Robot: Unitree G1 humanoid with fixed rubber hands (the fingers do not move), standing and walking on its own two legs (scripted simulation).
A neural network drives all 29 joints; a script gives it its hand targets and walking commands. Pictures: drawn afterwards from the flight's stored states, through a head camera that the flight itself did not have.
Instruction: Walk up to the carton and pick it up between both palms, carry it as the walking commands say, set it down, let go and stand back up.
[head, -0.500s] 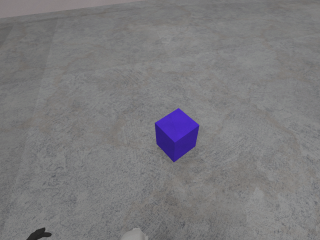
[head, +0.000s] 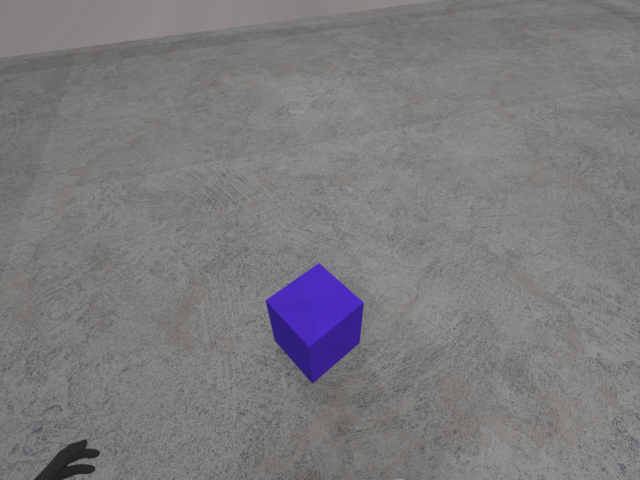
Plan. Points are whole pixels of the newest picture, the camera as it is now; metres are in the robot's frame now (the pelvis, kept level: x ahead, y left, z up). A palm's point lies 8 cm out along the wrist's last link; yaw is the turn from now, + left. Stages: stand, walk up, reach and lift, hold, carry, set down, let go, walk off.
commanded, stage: walk up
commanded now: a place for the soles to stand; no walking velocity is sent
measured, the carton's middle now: (315, 323) +0.69 +0.04 -0.62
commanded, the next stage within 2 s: none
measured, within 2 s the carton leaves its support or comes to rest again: neither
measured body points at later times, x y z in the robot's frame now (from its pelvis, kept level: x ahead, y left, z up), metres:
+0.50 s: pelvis +0.12 -0.02 +0.00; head +0.14 -0.02 +0.45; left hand +0.19 +0.31 -0.10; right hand +0.27 -0.35 -0.08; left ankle +0.17 +0.11 -0.71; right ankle +0.14 -0.14 -0.71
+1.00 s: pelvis +0.15 -0.01 +0.03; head +0.15 -0.02 +0.48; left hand +0.28 +0.32 -0.07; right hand +0.28 -0.34 -0.08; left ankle +0.17 +0.11 -0.71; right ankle +0.14 -0.14 -0.71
